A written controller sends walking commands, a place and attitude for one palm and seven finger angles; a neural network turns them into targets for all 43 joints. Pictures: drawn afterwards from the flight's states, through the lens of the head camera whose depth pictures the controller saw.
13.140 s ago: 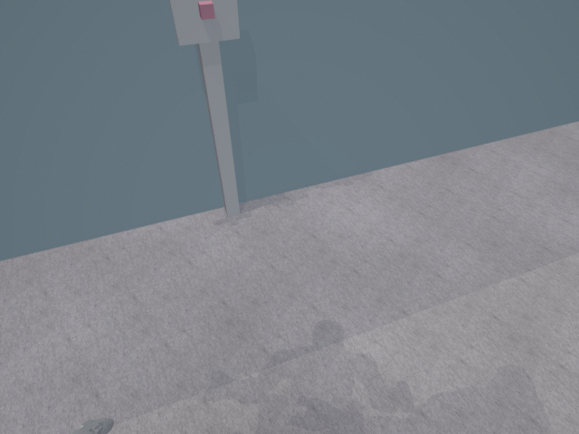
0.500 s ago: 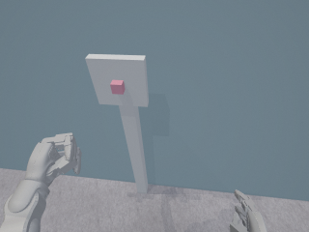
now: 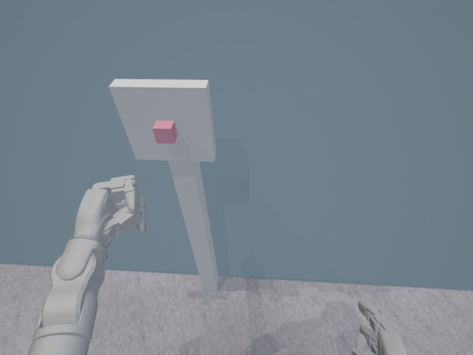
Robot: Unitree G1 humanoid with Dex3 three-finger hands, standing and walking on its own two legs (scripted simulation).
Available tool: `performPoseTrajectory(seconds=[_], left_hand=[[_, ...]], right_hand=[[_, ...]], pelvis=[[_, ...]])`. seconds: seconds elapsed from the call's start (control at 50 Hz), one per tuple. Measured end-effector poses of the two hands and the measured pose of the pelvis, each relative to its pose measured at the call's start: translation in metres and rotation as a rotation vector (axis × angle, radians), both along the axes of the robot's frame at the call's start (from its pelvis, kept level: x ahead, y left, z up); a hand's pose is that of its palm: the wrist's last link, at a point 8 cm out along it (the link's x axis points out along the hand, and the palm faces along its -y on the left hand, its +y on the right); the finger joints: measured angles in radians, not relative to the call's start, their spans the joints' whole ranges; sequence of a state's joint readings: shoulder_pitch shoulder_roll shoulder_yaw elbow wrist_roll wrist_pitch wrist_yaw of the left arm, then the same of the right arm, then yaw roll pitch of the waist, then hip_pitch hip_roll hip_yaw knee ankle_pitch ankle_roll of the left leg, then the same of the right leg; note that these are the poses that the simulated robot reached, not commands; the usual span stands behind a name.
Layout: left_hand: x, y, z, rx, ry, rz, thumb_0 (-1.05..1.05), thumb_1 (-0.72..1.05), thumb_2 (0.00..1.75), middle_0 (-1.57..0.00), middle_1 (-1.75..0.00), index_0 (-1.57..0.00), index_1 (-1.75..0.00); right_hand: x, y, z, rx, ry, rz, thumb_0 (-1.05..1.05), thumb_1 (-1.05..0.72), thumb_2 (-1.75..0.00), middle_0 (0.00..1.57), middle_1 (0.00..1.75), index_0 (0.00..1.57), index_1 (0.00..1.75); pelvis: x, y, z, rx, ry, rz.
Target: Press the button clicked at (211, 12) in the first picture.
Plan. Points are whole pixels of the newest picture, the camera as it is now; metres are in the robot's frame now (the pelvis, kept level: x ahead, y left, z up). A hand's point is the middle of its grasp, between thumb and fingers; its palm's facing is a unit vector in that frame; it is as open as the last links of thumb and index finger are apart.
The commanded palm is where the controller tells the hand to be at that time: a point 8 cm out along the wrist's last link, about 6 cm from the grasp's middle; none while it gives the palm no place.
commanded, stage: aim a knuckle at the button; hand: left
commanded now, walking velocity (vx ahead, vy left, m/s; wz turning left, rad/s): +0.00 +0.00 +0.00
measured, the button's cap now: (165, 131) +0.49 +0.18 +0.13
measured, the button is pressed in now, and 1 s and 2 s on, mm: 0 0 0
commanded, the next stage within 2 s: press the button with the knuckle in 1.30 s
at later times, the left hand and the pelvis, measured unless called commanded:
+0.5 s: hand (170, 184) +0.38 +0.15 +0.10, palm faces -0.01 -1.00 -0.03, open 3.1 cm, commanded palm +0.36 +0.20 +0.10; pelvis +0.00 +0.00 +0.00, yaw +0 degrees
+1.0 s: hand (175, 180) +0.39 +0.14 +0.10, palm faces -0.01 -1.00 -0.01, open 3.1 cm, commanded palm +0.37 +0.20 +0.10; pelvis +0.01 +0.01 -0.01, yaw -1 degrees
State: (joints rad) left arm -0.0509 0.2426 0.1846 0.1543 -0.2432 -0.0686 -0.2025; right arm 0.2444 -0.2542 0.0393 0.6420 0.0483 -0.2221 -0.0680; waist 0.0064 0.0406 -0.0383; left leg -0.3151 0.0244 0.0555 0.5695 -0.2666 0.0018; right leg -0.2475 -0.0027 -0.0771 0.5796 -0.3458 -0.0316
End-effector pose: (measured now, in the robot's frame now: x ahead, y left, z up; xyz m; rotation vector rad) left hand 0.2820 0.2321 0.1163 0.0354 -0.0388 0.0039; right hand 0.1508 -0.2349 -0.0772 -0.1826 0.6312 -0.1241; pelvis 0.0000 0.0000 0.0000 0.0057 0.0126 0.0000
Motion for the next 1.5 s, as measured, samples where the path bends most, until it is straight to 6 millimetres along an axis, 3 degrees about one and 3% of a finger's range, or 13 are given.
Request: performPoseTrajectory(seconds=[0.34,0.72,0.9,1.06,1.26,1.5], left_hand=[[0.049,-0.024,-0.009,-0.01,0.023,-0.016,0.01,0.9,0.9,-1.3,-1.5,-1.3,-1.5],[0.109,-0.035,-0.018,-0.016,0.041,-0.002,0.01,0.9,0.9,-1.3,-1.5,-1.3,-1.5],[0.103,-0.034,-0.022,-0.018,0.03,-0.01,0.01,0.9,0.9,-1.3,-1.5,-1.3,-1.5],[0.088,-0.039,-0.021,-0.017,0.015,-0.012,0.01,0.9,0.9,-1.3,-1.5,-1.3,-1.5],[0.089,-0.045,-0.016,-0.019,0.022,-0.006,0.01,0.9,0.9,-1.3,-1.5,-1.3,-1.5],[0.093,-0.037,-0.016,-0.013,0.024,-0.006,0.01,0.9,0.9,-1.3,-1.5,-1.3,-1.5]], right_hand=[[-0.014,0.003,-0.013,0.005,0.109,-0.023,0.01,-0.91,-0.9,0.2,0.3,0.2,0.3],[-0.076,-0.015,-0.034,-0.008,0.332,-0.126,0.01,-0.91,-0.9,0.2,0.3,0.2,0.3],[-0.083,-0.016,-0.035,0.004,0.361,-0.15,0.01,-0.91,-0.9,0.2,0.3,0.2,0.3],[-0.056,-0.008,-0.031,0.014,0.291,-0.113,0.01,-0.91,-0.9,0.2,0.3,0.2,0.3],[-0.029,0.001,-0.024,0.02,0.212,-0.059,0.01,-0.91,-0.9,0.2,0.3,0.2,0.3],[-0.051,-0.008,-0.029,0.004,0.275,-0.08,0.01,-0.91,-0.9,0.2,0.3,0.2,0.3]], pelvis=[[-0.002,0.004,-0.002,-0.002,0.026,-0.001],[-0.002,0.004,-0.006,-0.004,0.084,-0.019],[0.005,0.006,-0.005,-0.004,0.091,-0.028],[0.004,0.008,-0.006,-0.006,0.075,-0.02],[-0.002,0.006,-0.006,-0.005,0.065,-0.01],[-0.003,0.004,-0.007,-0.008,0.07,-0.006]])
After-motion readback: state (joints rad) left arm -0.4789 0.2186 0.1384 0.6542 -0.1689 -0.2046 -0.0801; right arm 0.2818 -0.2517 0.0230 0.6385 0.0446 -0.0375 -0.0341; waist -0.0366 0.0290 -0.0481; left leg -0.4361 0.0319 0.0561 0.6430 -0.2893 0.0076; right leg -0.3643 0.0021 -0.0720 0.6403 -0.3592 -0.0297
